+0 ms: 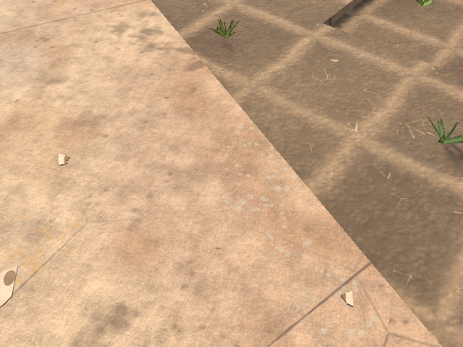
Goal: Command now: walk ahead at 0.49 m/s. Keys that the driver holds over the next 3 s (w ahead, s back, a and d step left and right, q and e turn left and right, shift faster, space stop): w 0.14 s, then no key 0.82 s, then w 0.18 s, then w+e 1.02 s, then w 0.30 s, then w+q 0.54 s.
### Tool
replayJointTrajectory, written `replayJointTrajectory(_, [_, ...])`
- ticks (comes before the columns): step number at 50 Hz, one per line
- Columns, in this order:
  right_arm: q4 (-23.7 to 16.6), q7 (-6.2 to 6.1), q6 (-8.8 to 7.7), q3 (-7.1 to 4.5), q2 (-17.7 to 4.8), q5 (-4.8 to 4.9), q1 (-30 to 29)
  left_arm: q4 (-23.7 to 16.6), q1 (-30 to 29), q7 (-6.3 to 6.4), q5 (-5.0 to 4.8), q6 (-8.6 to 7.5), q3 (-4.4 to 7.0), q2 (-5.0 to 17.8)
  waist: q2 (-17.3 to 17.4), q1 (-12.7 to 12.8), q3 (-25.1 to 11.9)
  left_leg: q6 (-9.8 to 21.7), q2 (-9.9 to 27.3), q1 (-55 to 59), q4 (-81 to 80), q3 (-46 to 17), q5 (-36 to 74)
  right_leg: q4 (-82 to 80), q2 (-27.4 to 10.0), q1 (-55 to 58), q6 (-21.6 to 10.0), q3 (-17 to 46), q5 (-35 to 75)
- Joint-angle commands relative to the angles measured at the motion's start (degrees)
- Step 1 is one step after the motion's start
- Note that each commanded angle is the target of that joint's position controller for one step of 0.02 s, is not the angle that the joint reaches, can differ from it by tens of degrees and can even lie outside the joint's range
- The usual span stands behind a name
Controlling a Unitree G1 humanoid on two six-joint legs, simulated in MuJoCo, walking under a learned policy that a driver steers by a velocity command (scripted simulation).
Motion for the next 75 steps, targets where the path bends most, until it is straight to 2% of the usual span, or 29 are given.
replayJointTrajectory(1, [-3.15, -1.13, -1.01, -1.20, -7.55, 0.11, -2.29, -2.45, 1.84, 0.40, 0.70, 0.19, 0.74, 2.55, 4.23, 2.65, 3.18, 9.82, 16.07, -6.00, -11.65, -11.93, 4.16, -8.15, -2.42, -1.31, 1.52, 0.11, 9.29])
replayJointTrajectory(9, [-0.41, -2.18, 0.94, -1.45, -9.06, 1.23, 5.93, -7.01, -13.60, -1.67, -0.11, -0.87, 0.06, 1.73, 4.77, -2.72, 4.85, 6.16, 16.83, 5.63, -5.93, -8.84, 9.55, -32.67, 2.41, 1.52, 1.51, -2.95, 15.33])
replayJointTrajectory(11, [0.05, -2.48, 1.85, -1.56, -9.38, 0.99, 5.86, -7.42, -12.52, -2.32, 0.24, -1.42, 0.45, 2.81, 6.30, -1.37, 3.06, 4.54, 17.83, 8.99, -0.66, -9.24, 18.61, -35.36, 3.94, 4.94, 0.01, -3.03, 12.23])
replayJointTrajectory(13, [-0.50, -2.77, 2.48, -1.46, -9.28, 1.06, 3.38, -4.67, -3.53, -2.34, 0.90, -1.96, 1.80, 5.51, 6.72, 3.53, -2.51, 1.80, 15.09, 9.74, 9.55, -7.82, 29.33, -39.56, 6.90, 17.10, -2.28, -4.75, 14.77])
replayJointTrajectory(14, [-1.19, -2.84, 2.39, -0.88, -7.99, 0.47, 3.72, -2.46, 4.06, -2.05, 1.41, -2.25, 2.99, 9.17, 4.26, 6.01, -8.25, -0.60, 11.21, 5.36, 20.16, -5.35, 25.69, -38.84, 3.60, 29.37, -4.35, -2.59, 31.06])
replayJointTrajectory(15, [-1.71, -2.57, 1.62, 0.70, -3.39, -0.95, 8.60, -1.44, 10.90, -1.72, 2.73, -1.82, 3.58, 13.54, -6.53, 5.50, -17.46, -4.09, 4.89, -12.69, 40.14, -2.44, -0.89, -33.64, -10.64, 51.73, -11.35, 12.30, 53.47])
replayJointTrajectory(16, [0.79, -2.04, 0.90, 1.65, -0.61, 0.25, 15.69, -0.65, 13.22, -1.94, 1.85, -0.89, 3.09, 12.02, -15.19, 4.78, -26.30, -6.02, 0.53, -21.87, 54.10, -7.19, -30.98, -36.95, -19.30, 59.85, -19.01, 26.12, 57.09])
replayJointTrajectory(17, [1.33, -1.90, 0.92, 0.03, -6.87, 1.40, 13.80, -1.36, 10.97, -2.28, 0.93, -0.31, 2.42, 9.07, -7.98, 5.31, -23.93, -5.79, 3.42, -22.95, 58.93, -12.13, -29.52, -39.51, -16.42, 52.92, -17.20, 23.79, 46.65])
replayJointTrajectory(18, [-0.52, -2.16, 1.40, -0.43, -7.87, 2.13, 7.43, -2.72, 4.47, -2.15, 0.55, -0.06, 1.77, 7.33, -4.42, 3.96, -15.72, -5.74, 6.14, -25.89, 58.29, -9.57, -26.13, -41.46, -13.61, 44.72, -14.44, 17.21, 39.59])
replayJointTrajectory(20, [-1.37, -3.37, 3.29, -0.95, -6.44, 0.89, 2.75, -3.67, -3.71, -2.13, 1.13, -0.19, 0.45, 3.81, 0.06, 0.58, -8.07, -6.49, 10.67, -20.95, 49.91, -8.33, -19.41, -46.28, -8.66, 29.21, -11.52, 9.13, 33.11])
replayJointTrajectory(24, [-0.46, -4.51, 5.30, -0.26, -1.93, 0.28, 4.65, -1.74, -5.26, -1.79, 2.93, -0.18, 0.53, 4.23, -3.92, -2.06, -6.85, -7.33, 9.52, -8.54, 34.25, -5.56, -13.81, -49.33, -4.30, 18.61, -11.44, 1.18, 34.36])
replayJointTrajectory(27, [-0.74, -4.84, 6.31, -0.54, -3.28, 0.06, 1.60, -0.63, -4.10, -0.95, 1.94, 0.67, 0.80, 5.49, -3.98, -0.60, -7.68, -7.15, 9.27, -5.79, 25.85, -5.33, -9.12, -50.74, -4.74, 19.26, -11.37, 2.44, 18.65])
replayJointTrajectory(30, [-0.61, -4.79, 6.79, -0.89, -3.49, -0.12, -0.63, 0.24, -4.53, -0.35, 1.01, 1.87, 0.54, 4.93, -3.60, -0.77, -3.60, -5.70, 8.46, -1.71, 16.45, -3.95, -3.90, -52.17, -3.18, 15.38, -8.88, 3.78, -6.29])
replayJointTrajectory(33, [-0.56, -4.87, 6.44, -1.17, -5.74, -1.09, -0.78, 1.96, -0.74, -0.30, 1.11, 2.33, -0.06, 2.81, 1.21, 0.78, 0.71, -2.72, 12.28, 0.63, 8.39, -7.45, 0.32, -48.84, 1.71, 13.40, -2.99, 2.87, -15.58])
replayJointTrajectory(34, [0.52, -4.80, 6.28, -2.16, -8.86, 0.02, -2.09, 2.35, 2.11, -0.01, 0.96, 2.68, 0.31, 2.79, 8.44, 3.65, 2.45, -1.60, 11.40, -4.65, 8.05, -7.30, -7.80, -48.18, 5.69, 15.66, -1.59, -1.42, -12.30])
replayJointTrajectory(36, [1.12, -4.44, 5.37, -1.42, -4.30, -0.11, -3.14, 2.78, 0.52, 0.72, 1.01, 3.34, 0.52, 3.29, 8.78, 2.57, 2.70, -2.95, 10.46, -10.76, 4.42, -7.51, -13.85, -44.11, 6.43, 22.93, -0.70, -3.55, -6.14])
replayJointTrajectory(48, [3.82, -4.57, 4.63, -1.34, -3.49, 0.40, -2.45, 6.35, 1.30, 0.80, 0.71, 4.32, 0.74, 1.80, 3.13, 1.57, -0.66, -3.96, 8.78, -3.71, 8.70, -5.25, 2.72, -40.77, 5.67, 26.86, -0.96, -3.78, 7.75])
replayJointTrajectory(51, [4.93, -4.68, 5.04, -1.86, -4.20, 1.20, -0.59, 7.77, 3.13, 1.00, -0.14, 4.79, 1.39, 2.96, 2.46, 1.65, 1.82, -1.69, 7.02, -6.85, 9.43, -4.14, -21.54, -40.07, 6.96, 24.04, -2.65, -4.34, -17.80])
replayJointTrajectory(54, [3.42, -4.52, 3.15, -1.56, -2.65, 1.85, -2.17, 7.72, 5.24, 0.95, -1.05, 3.00, 1.68, 3.65, 0.04, 2.71, 8.17, 0.28, 7.73, -14.48, 12.01, -5.23, -28.55, -43.63, 2.22, 21.84, -6.12, 3.18, -29.39])
replayJointTrajectory(58, [0.56, -2.86, 0.32, -1.09, 0.11, 1.68, -6.85, 9.16, 11.55, 0.11, -0.96, 0.73, 2.78, 7.39, -7.32, 4.07, 6.69, 0.70, 6.03, -21.56, 26.43, -1.73, -17.61, -52.32, -11.65, 29.23, -14.30, 26.02, -26.64])
replayJointTrajectory(61, [2.86, -2.16, -0.95, -1.60, -0.65, 1.99, -0.56, 5.95, 2.81, -0.39, -1.76, 0.92, 2.42, 6.80, -4.83, -1.97, 4.75, 2.29, 6.30, -7.22, 13.56, -1.61, -15.22, -48.51, -7.06, 22.03, -10.31, 17.51, -12.62])
replayJointTrajectory(62, [5.48, -2.37, -0.91, -2.54, -2.70, 1.71, 5.68, 4.06, -1.98, -0.41, -2.20, 1.31, 2.41, 6.67, -2.05, -5.25, 3.81, 1.99, 7.07, 5.53, 7.78, -3.55, -9.51, -44.04, -2.45, 13.37, -7.13, 11.39, -7.59])
replayJointTrajectory(63, [7.81, -2.94, -0.59, -4.11, -7.30, 1.15, 14.18, 1.88, -6.55, -0.48, -2.24, 1.05, 1.66, 3.44, 6.96, -8.53, 2.32, 3.28, 15.15, 17.01, 1.56, -14.35, -11.04, -28.62, 4.82, 2.45, -2.52, 1.63, -3.81])
replayJointTrajectory(64, [8.51, -2.73, -0.47, -5.60, -13.23, 0.83, 19.51, -0.11, -5.56, -0.26, -1.95, -0.01, 1.02, 0.56, 21.14, -8.63, 0.39, 8.69, 27.25, 25.38, -3.95, -33.62, -6.64, -12.33, 10.99, -8.60, -0.20, -3.82, -12.89])
replayJointTrajectory(65, [7.62, -3.00, -0.78, -3.93, -7.47, -0.15, 17.44, 1.29, -4.20, -0.19, -1.76, -0.49, 1.90, 3.34, 13.30, -6.77, 1.63, 9.76, 29.84, 24.35, -2.09, -34.91, -1.00, -1.34, 8.99, -12.70, -0.90, 3.13, -18.83])
replayJointTrajectory(66, [6.07, -3.06, -1.06, -2.90, -4.10, -0.09, 13.43, 2.39, -1.36, -0.65, -2.31, -0.54, 2.11, 3.18, 9.14, -3.74, 3.01, 7.22, 27.89, 23.91, -1.11, -28.42, 3.23, 2.50, 7.34, -14.54, -2.23, 6.25, -14.27])
replayJointTrajectory(68, [4.33, -2.54, -0.91, -2.36, -3.52, 0.69, 7.55, 3.23, -0.80, -0.85, -2.44, -0.05, 2.27, 1.88, 7.17, -1.11, 4.94, 2.54, 24.25, 20.90, -2.37, -16.65, 10.03, 0.49, 4.82, -14.81, -3.38, 5.79, -5.47])
replayJointTrajectory(70, [3.89, -2.54, -0.40, -1.60, -1.67, -0.16, 6.83, 2.81, -1.73, -1.51, -1.96, 0.83, 2.53, 0.76, 8.00, -0.41, 4.36, 0.24, 20.58, 16.35, -3.49, -8.36, 15.06, -1.53, 3.97, -10.02, -2.89, 2.76, 0.30])
replayJointTrajectory(75, [2.74, -3.89, -0.19, -1.89, -5.33, -0.98, 5.85, -3.01, -12.19, -2.87, -1.34, 1.93, 1.27, -2.07, 6.40, -1.05, 8.45, 0.34, 18.49, 7.10, -8.53, 1.23, 16.01, -16.64, 4.07, -5.38, -0.98, -2.76, 10.43])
